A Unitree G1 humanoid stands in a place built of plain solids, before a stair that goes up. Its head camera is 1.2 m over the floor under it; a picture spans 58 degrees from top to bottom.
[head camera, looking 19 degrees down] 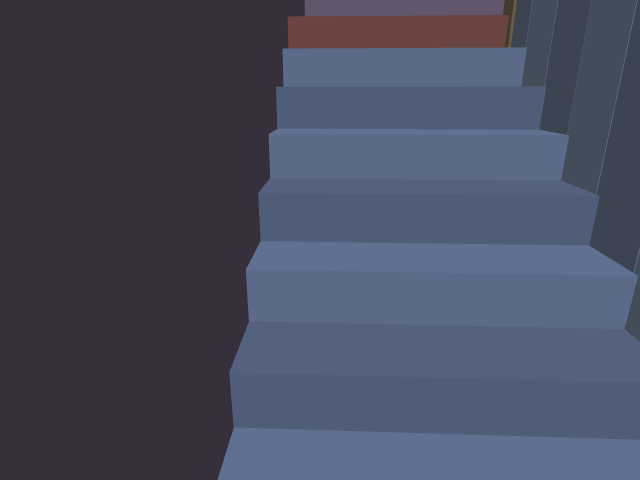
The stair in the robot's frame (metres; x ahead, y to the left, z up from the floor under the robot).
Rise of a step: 0.17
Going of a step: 0.26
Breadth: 1.14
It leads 2 degrees to the right of straight ahead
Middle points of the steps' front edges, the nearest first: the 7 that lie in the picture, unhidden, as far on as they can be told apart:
0.91 -0.34 0.52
1.17 -0.35 0.70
1.43 -0.36 0.87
1.69 -0.37 1.04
1.95 -0.38 1.22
2.21 -0.39 1.39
2.47 -0.40 1.57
